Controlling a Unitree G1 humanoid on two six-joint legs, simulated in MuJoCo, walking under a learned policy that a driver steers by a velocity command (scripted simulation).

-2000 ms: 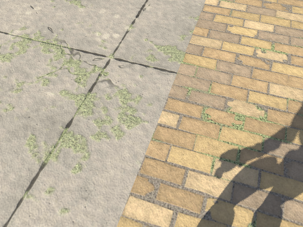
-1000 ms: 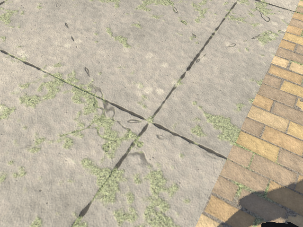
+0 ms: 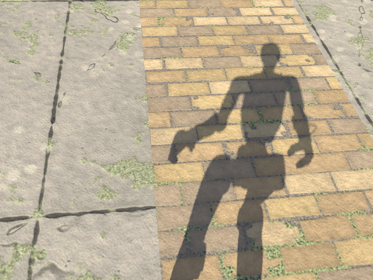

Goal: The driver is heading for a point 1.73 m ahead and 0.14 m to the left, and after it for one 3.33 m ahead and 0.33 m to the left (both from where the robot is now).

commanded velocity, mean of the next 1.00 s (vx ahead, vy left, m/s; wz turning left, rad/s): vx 0.00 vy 0.00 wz -0.15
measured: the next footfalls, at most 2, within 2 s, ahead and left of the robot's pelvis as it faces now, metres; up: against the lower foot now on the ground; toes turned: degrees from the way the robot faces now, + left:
right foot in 0.24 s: +0.02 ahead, -0.15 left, +0.00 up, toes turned -5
left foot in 0.54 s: +0.03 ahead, +0.10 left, +0.00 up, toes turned -6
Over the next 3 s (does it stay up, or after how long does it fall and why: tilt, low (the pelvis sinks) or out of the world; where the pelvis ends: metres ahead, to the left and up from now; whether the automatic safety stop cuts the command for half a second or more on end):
stays up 0.52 -0.08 -0.01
